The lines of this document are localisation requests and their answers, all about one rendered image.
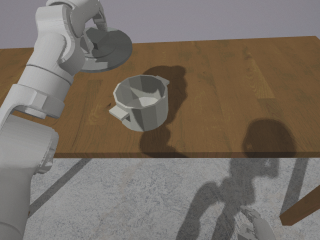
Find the pot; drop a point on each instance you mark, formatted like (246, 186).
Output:
(141, 102)

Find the robot left hand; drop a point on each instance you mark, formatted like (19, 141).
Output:
(90, 9)

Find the lid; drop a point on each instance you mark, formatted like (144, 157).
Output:
(115, 52)

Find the robot left upper arm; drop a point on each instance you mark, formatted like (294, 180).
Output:
(26, 148)

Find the robot right hand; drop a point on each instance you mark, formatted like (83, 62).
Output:
(261, 229)

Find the table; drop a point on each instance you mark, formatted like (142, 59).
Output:
(227, 98)

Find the knob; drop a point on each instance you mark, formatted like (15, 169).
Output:
(97, 37)

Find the left robot forearm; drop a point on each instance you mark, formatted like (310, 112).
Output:
(50, 71)

